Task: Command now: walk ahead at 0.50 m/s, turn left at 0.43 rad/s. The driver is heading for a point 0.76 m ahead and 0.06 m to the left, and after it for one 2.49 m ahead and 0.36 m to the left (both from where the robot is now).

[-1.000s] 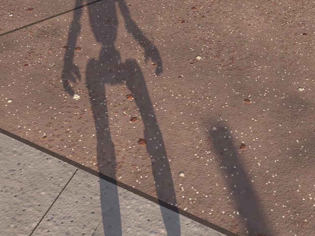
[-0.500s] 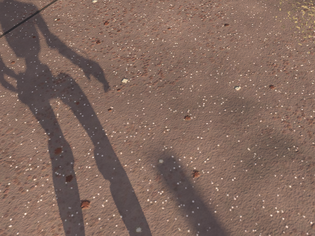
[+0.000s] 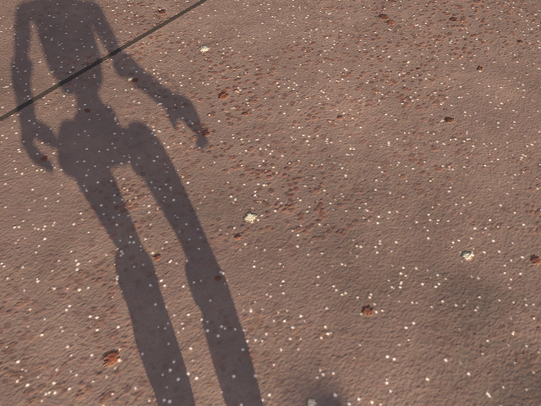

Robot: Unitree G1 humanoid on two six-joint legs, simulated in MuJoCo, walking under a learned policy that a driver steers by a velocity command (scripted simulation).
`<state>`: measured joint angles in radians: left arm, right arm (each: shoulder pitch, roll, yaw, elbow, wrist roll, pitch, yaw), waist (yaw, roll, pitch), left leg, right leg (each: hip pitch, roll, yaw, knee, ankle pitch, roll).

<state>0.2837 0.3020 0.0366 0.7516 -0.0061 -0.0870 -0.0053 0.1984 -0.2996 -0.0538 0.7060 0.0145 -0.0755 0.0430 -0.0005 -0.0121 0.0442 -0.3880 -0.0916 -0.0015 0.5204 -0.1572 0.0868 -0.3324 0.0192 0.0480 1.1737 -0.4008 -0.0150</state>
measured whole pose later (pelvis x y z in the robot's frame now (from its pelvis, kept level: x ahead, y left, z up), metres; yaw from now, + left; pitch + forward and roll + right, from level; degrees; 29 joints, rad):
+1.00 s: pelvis +0.52 +0.11 +0.01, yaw +15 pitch +1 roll +0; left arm 0.32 0.31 0.05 0.83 -0.03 -0.06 0.00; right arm 0.19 -0.26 -0.04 0.70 -0.01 -0.08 0.02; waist 0.02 -0.04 0.03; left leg -0.29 -0.01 0.08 0.45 -0.18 0.05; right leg -0.44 -0.05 0.05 1.12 -0.35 -0.01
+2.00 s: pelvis +0.96 +0.14 +0.00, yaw +2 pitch +2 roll -1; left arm 0.11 0.29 0.05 0.77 0.00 0.02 0.03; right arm 0.19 -0.29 -0.06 0.72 0.00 -0.02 0.01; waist -0.02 -0.01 0.05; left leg -0.41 -0.04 -0.05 0.50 -0.13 0.04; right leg -0.43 0.07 0.04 1.09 -0.53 0.03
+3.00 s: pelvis +1.09 +0.17 +0.01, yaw +15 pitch +2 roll +1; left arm 0.16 0.29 0.05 0.77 -0.02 -0.05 -0.05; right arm 0.38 -0.27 -0.06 0.79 0.00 -0.07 -0.01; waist -0.06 -0.04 0.02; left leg 0.12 -0.02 0.12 0.17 -0.32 0.01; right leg -0.69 -0.07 0.01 0.72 0.01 0.00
